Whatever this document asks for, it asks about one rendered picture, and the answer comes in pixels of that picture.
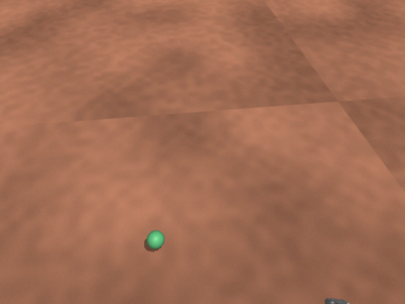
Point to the ball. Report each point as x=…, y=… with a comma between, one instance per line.
x=155, y=239

